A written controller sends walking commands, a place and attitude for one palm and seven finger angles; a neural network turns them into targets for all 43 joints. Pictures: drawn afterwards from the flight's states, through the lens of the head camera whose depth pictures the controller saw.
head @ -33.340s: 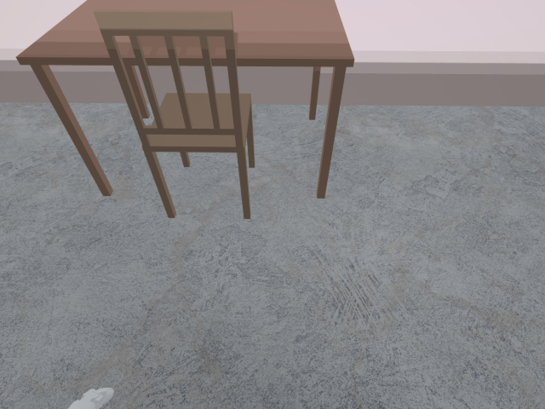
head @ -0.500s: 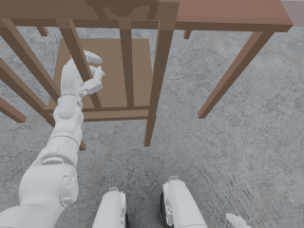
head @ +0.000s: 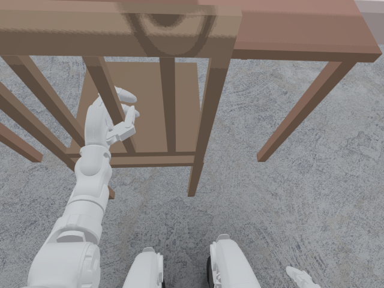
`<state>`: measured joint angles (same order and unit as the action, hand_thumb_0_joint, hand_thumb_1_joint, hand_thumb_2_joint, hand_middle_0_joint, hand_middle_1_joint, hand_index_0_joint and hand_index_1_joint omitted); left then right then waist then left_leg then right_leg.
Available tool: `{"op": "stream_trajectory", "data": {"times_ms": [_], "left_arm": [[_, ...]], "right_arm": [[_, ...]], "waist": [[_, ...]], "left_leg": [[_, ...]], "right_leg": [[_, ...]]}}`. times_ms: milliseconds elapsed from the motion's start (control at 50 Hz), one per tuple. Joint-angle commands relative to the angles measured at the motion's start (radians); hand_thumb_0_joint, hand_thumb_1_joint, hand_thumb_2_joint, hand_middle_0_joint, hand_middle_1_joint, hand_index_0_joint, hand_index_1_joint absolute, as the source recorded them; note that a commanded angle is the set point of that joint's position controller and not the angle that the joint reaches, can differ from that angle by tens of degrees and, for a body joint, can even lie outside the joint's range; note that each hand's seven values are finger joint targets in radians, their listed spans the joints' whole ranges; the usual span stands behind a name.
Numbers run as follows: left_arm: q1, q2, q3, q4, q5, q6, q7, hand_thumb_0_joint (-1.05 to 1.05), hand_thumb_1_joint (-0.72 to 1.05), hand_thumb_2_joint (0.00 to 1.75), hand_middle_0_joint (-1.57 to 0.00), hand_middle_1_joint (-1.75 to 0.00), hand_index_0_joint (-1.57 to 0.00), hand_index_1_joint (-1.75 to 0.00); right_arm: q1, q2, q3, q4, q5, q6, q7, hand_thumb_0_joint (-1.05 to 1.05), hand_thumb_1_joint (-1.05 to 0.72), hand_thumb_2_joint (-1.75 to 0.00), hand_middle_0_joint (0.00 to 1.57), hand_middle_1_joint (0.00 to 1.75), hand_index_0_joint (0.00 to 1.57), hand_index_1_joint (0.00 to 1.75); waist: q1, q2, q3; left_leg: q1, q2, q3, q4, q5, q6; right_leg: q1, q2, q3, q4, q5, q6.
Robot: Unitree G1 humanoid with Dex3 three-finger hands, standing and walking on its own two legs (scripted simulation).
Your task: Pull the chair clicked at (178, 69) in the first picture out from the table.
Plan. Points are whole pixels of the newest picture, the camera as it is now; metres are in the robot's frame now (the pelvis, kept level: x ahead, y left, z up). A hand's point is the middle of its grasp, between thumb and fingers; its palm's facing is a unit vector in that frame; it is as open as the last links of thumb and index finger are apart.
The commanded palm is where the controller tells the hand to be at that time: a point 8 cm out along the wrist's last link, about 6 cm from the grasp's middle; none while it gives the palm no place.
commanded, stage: open the thumb and straighten the fingers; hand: left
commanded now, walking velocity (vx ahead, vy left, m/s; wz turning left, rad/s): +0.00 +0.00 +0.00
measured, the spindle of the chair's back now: (117, 115) +0.46 +0.14 +0.03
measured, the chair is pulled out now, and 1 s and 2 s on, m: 0.04 0.04 0.04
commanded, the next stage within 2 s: draw the fingers out of the gap in 0.64 s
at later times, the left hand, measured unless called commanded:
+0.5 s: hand (124, 121) +0.45 +0.13 +0.02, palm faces -0.05 -1.00 -0.08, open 15.8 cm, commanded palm +0.43 +0.17 +0.02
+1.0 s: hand (121, 124) +0.44 +0.13 +0.03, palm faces -0.06 -1.00 -0.06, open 17.5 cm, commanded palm +0.40 +0.18 +0.03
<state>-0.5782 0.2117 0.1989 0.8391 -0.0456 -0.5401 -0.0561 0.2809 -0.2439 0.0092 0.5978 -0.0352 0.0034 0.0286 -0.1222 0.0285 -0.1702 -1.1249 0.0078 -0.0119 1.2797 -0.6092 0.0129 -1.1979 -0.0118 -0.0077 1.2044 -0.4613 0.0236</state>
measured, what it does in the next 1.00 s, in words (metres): stands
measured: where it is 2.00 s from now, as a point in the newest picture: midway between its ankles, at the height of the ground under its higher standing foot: outside the picture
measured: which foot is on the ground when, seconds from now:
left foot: down 0.00-1.00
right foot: down 0.00-1.00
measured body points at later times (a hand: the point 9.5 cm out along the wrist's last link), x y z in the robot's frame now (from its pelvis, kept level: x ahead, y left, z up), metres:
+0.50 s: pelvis +0.00 +0.00 +0.00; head +0.14 +0.01 +0.43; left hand +0.45 +0.18 +0.02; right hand +0.07 -0.26 -0.13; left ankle -0.01 +0.11 -0.62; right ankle +0.05 -0.14 -0.62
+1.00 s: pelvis +0.00 +0.00 +0.01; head +0.12 +0.01 +0.44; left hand +0.44 +0.18 +0.03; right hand +0.05 -0.25 -0.12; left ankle -0.01 +0.11 -0.62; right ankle +0.05 -0.14 -0.62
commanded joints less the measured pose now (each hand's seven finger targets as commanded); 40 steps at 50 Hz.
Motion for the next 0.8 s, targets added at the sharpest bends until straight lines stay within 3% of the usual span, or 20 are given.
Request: {"op": "stream_trajectory", "data": {"times_ms": [0,80,100,120,180,220,240,280,340,380,400,440,480,540,580,620,700,720,740,780], "left_arm": [[-0.365,0.122,-0.004,-0.220,0.006,-0.047,0.030,0.00,0.17,0.55,-0.50,-1.45,-0.50,-1.45],[-0.342,0.078,-0.042,-0.237,-0.024,-0.019,0.007,0.00,-0.31,0.32,-0.50,-1.45,-0.50,-1.45],[-0.334,0.067,-0.056,-0.253,-0.026,-0.015,0.002,0.00,-0.43,0.26,-0.47,-1.38,-0.47,-1.38],[-0.418,0.200,0.040,-0.196,-0.018,-0.018,0.006,0.00,-0.55,0.20,-0.45,-1.30,-0.45,-1.30],[-0.406,0.173,0.036,-0.192,-0.015,-0.033,0.000,0.00,-0.55,0.20,-0.38,-1.09,-0.38,-1.09],[-0.373,0.141,0.023,-0.186,-0.029,-0.039,-0.006,0.00,-0.55,0.20,-0.32,-0.94,-0.32,-0.94],[-0.358,0.160,0.037,-0.192,-0.031,-0.043,-0.010,0.00,-0.55,0.20,-0.30,-0.87,-0.30,-0.87],[-0.339,0.146,0.025,-0.164,-0.035,-0.038,-0.020,0.00,-0.55,0.20,-0.25,-0.73,-0.25,-0.73],[-0.356,0.154,0.020,-0.140,-0.022,-0.029,-0.029,0.00,-0.55,0.20,-0.18,-0.51,-0.18,-0.51],[-0.435,0.149,0.001,-0.155,-0.016,-0.032,-0.028,0.00,-0.55,0.20,-0.13,-0.36,-0.13,-0.36],[-0.486,0.252,0.072,-0.179,-0.009,-0.038,-0.020,0.00,-0.55,0.20,-0.10,-0.29,-0.10,-0.29],[-0.509,0.253,0.076,-0.171,-0.012,-0.043,-0.014,0.00,-0.55,0.20,-0.05,-0.14,-0.05,-0.14],[-0.508,0.209,0.053,-0.148,-0.021,-0.048,-0.015,0.00,-0.55,0.20,0.00,0.00,0.00,0.00],[-0.485,0.231,0.075,-0.089,-0.025,-0.047,-0.024,0.00,-0.55,0.20,0.00,0.00,0.00,0.00],[-0.479,0.217,0.056,-0.077,-0.018,-0.046,-0.035,0.00,-0.55,0.20,0.00,0.00,0.00,0.00],[-0.453,0.195,0.045,-0.030,-0.017,-0.034,-0.043,0.00,-0.55,0.20,0.00,0.00,0.00,0.00],[-0.480,0.236,0.080,-0.023,-0.018,-0.036,-0.042,0.00,-0.55,0.20,0.00,0.00,0.00,0.00],[-0.636,0.306,0.100,-0.103,-0.014,-0.049,-0.030,0.00,-0.55,0.20,0.00,0.00,0.00,0.00],[-0.631,0.297,0.099,-0.118,-0.012,-0.058,-0.025,0.00,-0.55,0.20,0.00,0.00,0.00,0.00],[-0.527,0.246,0.078,-0.096,-0.017,-0.058,-0.020,0.00,-0.55,0.20,0.00,0.00,0.00,0.00]], "right_arm": [[0.120,-0.147,-0.068,-0.053,-0.010,-0.013,-0.002,0.00,-0.90,-0.90,0.20,0.30,0.20,0.30],[0.101,-0.144,-0.070,-0.061,0.000,-0.002,-0.001,0.00,-0.90,-0.90,0.20,0.30,0.20,0.30],[0.096,-0.142,-0.070,-0.065,0.003,0.001,-0.002,0.00,-0.90,-0.90,0.20,0.30,0.20,0.30],[0.100,-0.155,-0.065,-0.042,0.000,0.006,-0.012,0.00,-0.90,-0.90,0.20,0.30,0.20,0.30],[0.095,-0.143,-0.060,-0.052,-0.003,0.005,-0.014,0.00,-0.90,-0.90,0.20,0.30,0.20,0.30],[0.089,-0.136,-0.059,-0.057,-0.003,0.001,-0.010,0.00,-0.90,-0.90,0.20,0.30,0.20,0.30],[0.088,-0.142,-0.059,-0.063,-0.003,-0.001,-0.009,0.00,-0.90,-0.90,0.20,0.30,0.20,0.30],[0.088,-0.141,-0.058,-0.058,0.000,0.003,-0.006,0.00,-0.90,-0.90,0.20,0.30,0.20,0.30],[0.092,-0.145,-0.060,-0.059,0.001,0.005,-0.004,0.00,-0.90,-0.90,0.20,0.30,0.20,0.30],[0.093,-0.146,-0.057,-0.052,0.001,0.008,-0.006,0.00,-0.90,-0.90,0.20,0.30,0.20,0.30],[0.099,-0.157,-0.057,-0.050,0.000,0.010,-0.011,0.00,-0.90,-0.90,0.20,0.30,0.20,0.30],[0.099,-0.154,-0.054,-0.053,-0.001,0.008,-0.016,0.00,-0.90,-0.90,0.20,0.30,0.20,0.30],[0.098,-0.150,-0.051,-0.046,-0.003,0.001,-0.016,0.00,-0.90,-0.90,0.20,0.30,0.20,0.30],[0.107,-0.159,-0.051,-0.039,-0.004,-0.002,-0.016,0.00,-0.90,-0.90,0.20,0.30,0.20,0.30],[0.111,-0.158,-0.052,-0.038,-0.004,0.000,-0.013,0.00,-0.90,-0.90,0.20,0.30,0.20,0.30],[0.114,-0.161,-0.053,-0.037,-0.002,0.005,-0.008,0.00,-0.90,-0.90,0.20,0.30,0.20,0.30],[0.121,-0.166,-0.052,-0.044,-0.003,0.012,-0.006,0.00,-0.90,-0.90,0.20,0.30,0.20,0.30],[0.122,-0.175,-0.048,-0.044,-0.002,0.013,-0.014,0.00,-0.90,-0.90,0.20,0.30,0.20,0.30],[0.124,-0.170,-0.052,-0.044,-0.003,0.009,-0.016,0.00,-0.90,-0.90,0.20,0.30,0.20,0.30],[0.123,-0.164,-0.050,-0.050,-0.003,0.006,-0.010,0.00,-0.90,-0.90,0.20,0.30,0.20,0.30]], "waist": [[-0.021,0.082,-0.517],[-0.028,0.038,-0.522],[-0.022,0.052,-0.525],[-0.035,0.023,-0.481],[-0.028,0.004,-0.497],[-0.020,0.028,-0.507],[-0.010,0.045,-0.519],[-0.018,0.010,-0.509],[-0.025,0.008,-0.484],[-0.038,0.034,-0.462],[-0.023,0.057,-0.482],[-0.029,0.067,-0.491],[-0.040,0.058,-0.492],[-0.035,0.032,-0.487],[-0.032,0.054,-0.492],[-0.034,0.035,-0.462],[-0.027,0.019,-0.458],[-0.046,0.048,-0.483],[-0.038,0.086,-0.503],[-0.023,0.085,-0.512]], "left_leg": [[0.301,-0.008,-0.007,-0.138,0.551,-0.026],[0.290,-0.009,-0.007,-0.146,0.541,-0.018],[0.301,-0.010,-0.005,-0.151,0.547,-0.018],[0.245,-0.010,-0.011,-0.136,0.511,-0.016],[0.212,-0.018,-0.001,-0.129,0.483,-0.007],[0.229,-0.021,0.004,-0.136,0.491,-0.010],[0.235,-0.020,0.001,-0.136,0.504,-0.012],[0.217,-0.018,0.005,-0.133,0.491,-0.010],[0.188,-0.021,0.007,-0.136,0.439,-0.005],[0.197,-0.019,-0.001,-0.141,0.418,-0.007],[0.214,-0.018,-0.003,-0.145,0.416,-0.008],[0.227,-0.022,-0.005,-0.149,0.412,-0.006],[0.232,-0.019,-0.006,-0.146,0.418,-0.007],[0.204,-0.021,-0.007,-0.150,0.392,-0.005],[0.212,-0.019,-0.005,-0.152,0.400,-0.007],[0.200,-0.018,-0.004,-0.157,0.375,-0.007],[0.169,-0.022,0.000,-0.161,0.335,-0.001],[0.196,-0.018,-0.006,-0.168,0.335,0.000],[0.239,-0.020,-0.009,-0.170,0.349,-0.003],[0.280,-0.016,-0.016,-0.183,0.399,-0.012]], "right_leg": [[0.324,0.025,-0.037,-0.086,0.354,-0.051],[0.370,0.027,-0.037,-0.102,0.377,-0.050],[0.378,0.026,-0.037,-0.106,0.382,-0.051],[0.361,0.026,-0.031,-0.097,0.367,-0.050],[0.386,0.024,-0.023,-0.091,0.369,-0.046],[0.398,0.025,-0.023,-0.098,0.375,-0.047],[0.397,0.025,-0.025,-0.092,0.376,-0.051],[0.402,0.027,-0.023,-0.097,0.377,-0.049],[0.391,0.028,-0.021,-0.103,0.336,-0.048],[0.353,0.027,-0.027,-0.102,0.298,-0.048],[0.359,0.026,-0.022,-0.105,0.284,-0.049],[0.358,0.029,-0.022,-0.110,0.273,-0.048],[0.350,0.028,-0.024,-0.111,0.277,-0.046],[0.363,0.030,-0.026,-0.114,0.257,-0.048],[0.356,0.029,-0.026,-0.111,0.264,-0.050],[0.338,0.031,-0.030,-0.120,0.236,-0.050],[0.350,0.033,-0.023,-0.126,0.205,-0.050],[0.351,0.030,-0.018,-0.132,0.203,-0.046],[0.342,0.032,-0.019,-0.130,0.199,-0.047],[0.341,0.035,-0.032,-0.128,0.224,-0.053]]}}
